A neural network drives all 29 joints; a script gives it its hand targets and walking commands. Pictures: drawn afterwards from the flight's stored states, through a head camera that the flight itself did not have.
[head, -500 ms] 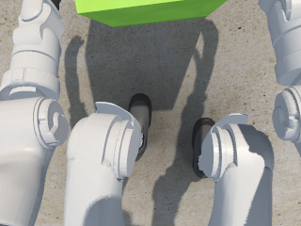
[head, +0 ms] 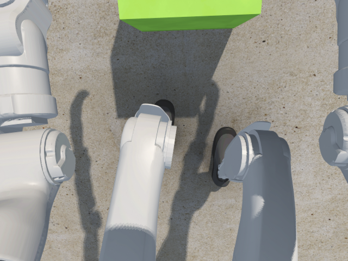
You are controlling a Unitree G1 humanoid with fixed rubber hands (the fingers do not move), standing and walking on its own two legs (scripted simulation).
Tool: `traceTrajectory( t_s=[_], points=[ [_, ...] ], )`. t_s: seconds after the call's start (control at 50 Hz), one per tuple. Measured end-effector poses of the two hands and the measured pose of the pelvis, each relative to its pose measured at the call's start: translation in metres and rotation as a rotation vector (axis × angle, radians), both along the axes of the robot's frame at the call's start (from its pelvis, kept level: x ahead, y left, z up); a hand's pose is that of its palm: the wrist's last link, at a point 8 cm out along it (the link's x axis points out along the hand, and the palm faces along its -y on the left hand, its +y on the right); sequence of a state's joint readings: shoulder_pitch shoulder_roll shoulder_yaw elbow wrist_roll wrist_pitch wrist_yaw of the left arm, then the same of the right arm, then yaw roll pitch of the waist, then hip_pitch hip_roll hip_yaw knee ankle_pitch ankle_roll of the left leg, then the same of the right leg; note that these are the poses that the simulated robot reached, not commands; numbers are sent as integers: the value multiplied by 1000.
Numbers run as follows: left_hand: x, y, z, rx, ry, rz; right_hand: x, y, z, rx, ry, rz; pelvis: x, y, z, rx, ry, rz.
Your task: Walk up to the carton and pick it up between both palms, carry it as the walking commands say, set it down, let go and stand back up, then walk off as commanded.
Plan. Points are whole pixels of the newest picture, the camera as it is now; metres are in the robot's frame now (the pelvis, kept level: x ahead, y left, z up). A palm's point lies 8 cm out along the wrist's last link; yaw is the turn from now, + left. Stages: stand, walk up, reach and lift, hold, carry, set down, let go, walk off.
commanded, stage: set down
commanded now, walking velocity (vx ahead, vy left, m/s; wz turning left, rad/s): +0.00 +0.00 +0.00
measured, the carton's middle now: out of the picture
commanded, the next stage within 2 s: let go in 0.82 s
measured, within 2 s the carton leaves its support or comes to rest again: neither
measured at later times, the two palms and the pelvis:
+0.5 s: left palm out of the picture +0.50 +0.32 +0.00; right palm out of the picture +0.61 -0.11 +0.00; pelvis +0.00 +0.01 +0.13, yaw +1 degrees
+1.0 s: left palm out of the picture +0.50 +0.30 +0.09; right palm out of the picture +0.59 -0.12 +0.09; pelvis +0.05 +0.01 +0.21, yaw +1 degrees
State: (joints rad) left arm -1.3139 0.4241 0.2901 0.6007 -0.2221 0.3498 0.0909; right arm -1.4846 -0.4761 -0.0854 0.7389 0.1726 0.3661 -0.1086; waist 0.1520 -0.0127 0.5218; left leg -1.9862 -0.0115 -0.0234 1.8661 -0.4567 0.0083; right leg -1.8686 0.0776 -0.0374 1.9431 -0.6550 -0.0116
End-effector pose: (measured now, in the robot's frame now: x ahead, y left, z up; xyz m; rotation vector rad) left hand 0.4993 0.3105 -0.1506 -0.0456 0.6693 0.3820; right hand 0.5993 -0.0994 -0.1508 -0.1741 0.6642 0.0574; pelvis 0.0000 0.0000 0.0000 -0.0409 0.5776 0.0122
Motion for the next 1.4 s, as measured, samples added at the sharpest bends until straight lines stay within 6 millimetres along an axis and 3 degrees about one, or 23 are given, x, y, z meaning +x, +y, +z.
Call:
traceTrajectory(
  t_s=[0.64,0.76,0.88,1.04,1.18,1.28,1.4],
  points=[
    [2,4,192,-2,-20,-22,8,-9,197,6,-6,34,9,6,163,-1,-68,19],
    [4,-1,214,-20,7,-19,7,-15,221,-1,29,15,15,5,187,9,-52,14],
    [7,-5,231,5,25,-36,7,-14,235,2,43,4,30,8,192,8,78,10],
    [-8,-17,244,47,99,-175,-27,-23,245,-60,52,-42,58,15,214,6,123,2],
    [-44,-14,269,75,152,-262,-75,-37,259,-68,83,-91,86,21,240,6,77,-1],
    [-71,-9,292,78,172,-254,-98,-43,275,-65,90,-78,100,23,253,7,31,9],
    [-108,-21,319,78,183,-277,-131,-55,300,-50,100,-69,112,20,269,16,-54,18]
  ],
)
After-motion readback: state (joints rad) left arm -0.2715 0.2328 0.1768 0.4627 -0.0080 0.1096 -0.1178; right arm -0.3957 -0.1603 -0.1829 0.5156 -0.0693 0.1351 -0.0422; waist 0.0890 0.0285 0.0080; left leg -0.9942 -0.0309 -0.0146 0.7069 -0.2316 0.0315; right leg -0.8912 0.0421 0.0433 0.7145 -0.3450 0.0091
